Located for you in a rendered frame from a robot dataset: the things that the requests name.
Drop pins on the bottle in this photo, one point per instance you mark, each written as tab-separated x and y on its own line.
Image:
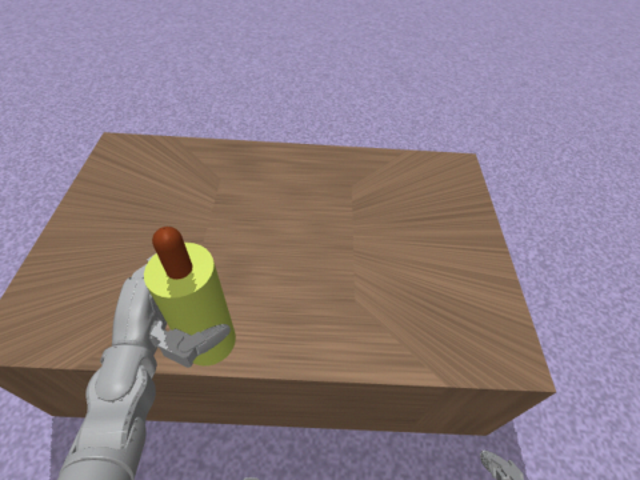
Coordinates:
183	281

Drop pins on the left robot hand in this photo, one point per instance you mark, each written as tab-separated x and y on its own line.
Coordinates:
138	320

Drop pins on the right robot hand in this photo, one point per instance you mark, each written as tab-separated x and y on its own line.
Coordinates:
500	468

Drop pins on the left robot arm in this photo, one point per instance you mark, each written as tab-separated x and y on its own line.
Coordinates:
110	441

